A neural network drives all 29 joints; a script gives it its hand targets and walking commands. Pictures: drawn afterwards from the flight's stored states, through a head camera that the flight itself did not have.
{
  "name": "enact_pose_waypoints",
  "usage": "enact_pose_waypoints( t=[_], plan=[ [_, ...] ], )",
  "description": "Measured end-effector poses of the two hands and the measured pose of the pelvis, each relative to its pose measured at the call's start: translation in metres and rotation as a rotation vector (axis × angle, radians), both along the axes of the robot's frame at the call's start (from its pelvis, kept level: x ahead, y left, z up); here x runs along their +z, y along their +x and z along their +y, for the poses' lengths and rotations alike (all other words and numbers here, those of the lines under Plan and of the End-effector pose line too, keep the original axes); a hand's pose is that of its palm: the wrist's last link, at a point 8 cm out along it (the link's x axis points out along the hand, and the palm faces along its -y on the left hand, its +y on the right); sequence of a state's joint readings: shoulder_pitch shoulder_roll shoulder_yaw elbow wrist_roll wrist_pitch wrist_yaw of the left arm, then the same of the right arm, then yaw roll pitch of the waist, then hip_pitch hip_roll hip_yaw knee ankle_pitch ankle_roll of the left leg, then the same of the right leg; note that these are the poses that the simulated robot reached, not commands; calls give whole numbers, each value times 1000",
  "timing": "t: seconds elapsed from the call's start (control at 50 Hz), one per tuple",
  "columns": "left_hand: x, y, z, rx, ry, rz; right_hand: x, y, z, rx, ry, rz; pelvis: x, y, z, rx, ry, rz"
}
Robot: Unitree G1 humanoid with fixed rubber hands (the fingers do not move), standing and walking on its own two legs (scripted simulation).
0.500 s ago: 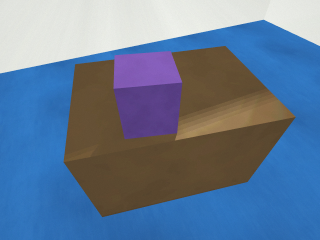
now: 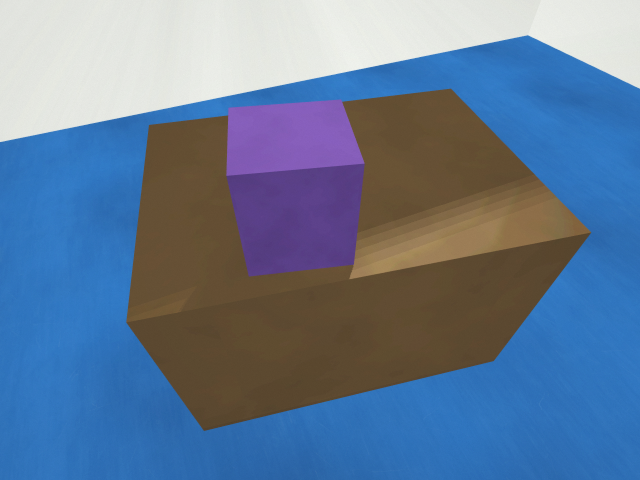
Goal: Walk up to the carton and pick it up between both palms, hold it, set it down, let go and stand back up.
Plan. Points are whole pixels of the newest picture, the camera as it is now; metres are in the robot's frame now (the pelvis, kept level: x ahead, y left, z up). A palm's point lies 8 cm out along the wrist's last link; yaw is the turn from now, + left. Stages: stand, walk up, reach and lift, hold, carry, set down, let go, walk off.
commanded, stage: walk up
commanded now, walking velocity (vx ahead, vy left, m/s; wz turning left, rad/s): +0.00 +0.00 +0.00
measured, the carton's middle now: (294, 189) +0.62 +0.06 -0.02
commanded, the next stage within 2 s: none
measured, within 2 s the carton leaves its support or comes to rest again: neither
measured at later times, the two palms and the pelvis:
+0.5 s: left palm out of the picture -0.03 +0.14 -0.11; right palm out of the picture +0.10 -0.31 -0.15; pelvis +0.07 -0.07 +0.01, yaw +5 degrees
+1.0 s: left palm out of the picture +0.11 +0.24 -0.15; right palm (454, 381) +0.30 -0.20 -0.13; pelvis +0.18 +0.03 -0.01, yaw +3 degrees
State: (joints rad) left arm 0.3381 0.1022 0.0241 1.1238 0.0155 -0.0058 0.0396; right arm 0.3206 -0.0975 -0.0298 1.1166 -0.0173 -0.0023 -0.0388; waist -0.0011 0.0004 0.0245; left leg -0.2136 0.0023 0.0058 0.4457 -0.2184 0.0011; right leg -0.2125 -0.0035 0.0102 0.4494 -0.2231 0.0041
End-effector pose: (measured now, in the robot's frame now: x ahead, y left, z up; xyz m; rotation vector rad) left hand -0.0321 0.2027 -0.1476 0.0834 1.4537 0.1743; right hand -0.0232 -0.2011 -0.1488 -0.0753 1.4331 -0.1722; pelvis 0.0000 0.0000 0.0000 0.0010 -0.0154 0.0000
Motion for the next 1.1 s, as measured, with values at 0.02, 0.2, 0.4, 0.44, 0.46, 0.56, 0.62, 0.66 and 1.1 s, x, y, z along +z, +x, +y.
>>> enact_pose_waypoints(
  t=[0.02, 0.2, 0.4, 0.44, 0.46, 0.56, 0.62, 0.66, 1.1],
  plan=[
    [0, -1, -1, -1, -1, 6, 0, -1, -1, -2, 0, 2, 0, 0, 0, 1, 0, 0],
    [9, 21, 6, -9, 22, -51, 15, -12, -33, -34, -48, 24, 8, 11, -19, 38, -43, 28],
    [11, 54, -34, 97, 129, -178, -12, 25, -101, 58, -36, 97, -11, 44, -72, 102, 6, 29],
    [19, 31, -47, 128, 128, -85, -10, 63, -107, 81, -18, 34, -4, 55, -74, 94, 30, 33],
    [24, 21, -53, 137, 124, -34, -8, 83, -109, 91, -9, -10, 0, 60, -74, 93, 41, 33],
    [45, -11, -77, 178, 99, 130, -4, 168, -103, 133, 37, -151, 9, 88, -71, 88, 68, 39],
    [50, -14, -87, 208, 76, 169, -4, 202, -89, 157, 60, -161, 10, 104, -65, 93, 69, 41],
    [50, -11, -91, 227, 60, 185, -6, 223, -77, 179, 68, -159, 9, 116, -59, 92, 66, 43],
    [0, 232, 80, -1, 77, -143, 20, 275, 13, 126, -123, -191, -1, 171, 42, 50, -46, 14]
  ],
)
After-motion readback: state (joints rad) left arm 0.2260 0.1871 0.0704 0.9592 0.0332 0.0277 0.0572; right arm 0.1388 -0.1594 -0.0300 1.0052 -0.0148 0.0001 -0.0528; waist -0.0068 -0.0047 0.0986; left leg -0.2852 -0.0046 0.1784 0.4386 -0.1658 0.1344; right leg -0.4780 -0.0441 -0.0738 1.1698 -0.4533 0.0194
